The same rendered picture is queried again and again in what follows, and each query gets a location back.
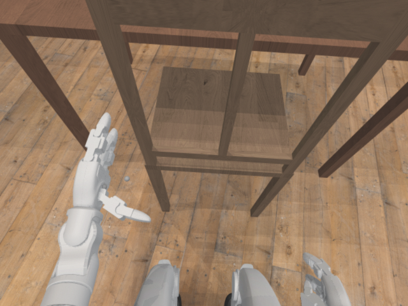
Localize right robot hand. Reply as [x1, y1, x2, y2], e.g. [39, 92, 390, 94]
[300, 252, 351, 306]

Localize left robot thigh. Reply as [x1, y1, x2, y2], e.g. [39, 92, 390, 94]
[133, 264, 180, 306]

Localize left robot hand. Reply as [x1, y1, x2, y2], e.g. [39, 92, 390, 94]
[73, 112, 151, 222]

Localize robot thigh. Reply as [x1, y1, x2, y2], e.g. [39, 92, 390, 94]
[232, 268, 281, 306]
[133, 264, 180, 306]

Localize table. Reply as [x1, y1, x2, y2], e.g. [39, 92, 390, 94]
[0, 0, 408, 178]

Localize left robot forearm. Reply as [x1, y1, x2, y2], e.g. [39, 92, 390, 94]
[40, 207, 103, 306]

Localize chair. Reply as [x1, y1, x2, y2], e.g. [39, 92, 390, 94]
[85, 0, 408, 217]

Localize right robot thigh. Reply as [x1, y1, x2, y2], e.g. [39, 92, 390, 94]
[232, 268, 281, 306]

